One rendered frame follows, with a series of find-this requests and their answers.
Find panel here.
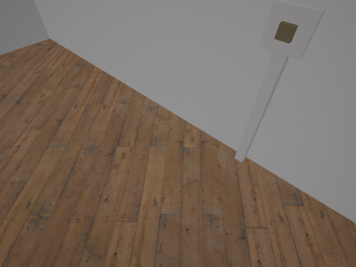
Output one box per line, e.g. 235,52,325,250
235,0,325,162

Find button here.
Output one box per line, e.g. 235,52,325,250
274,21,298,43

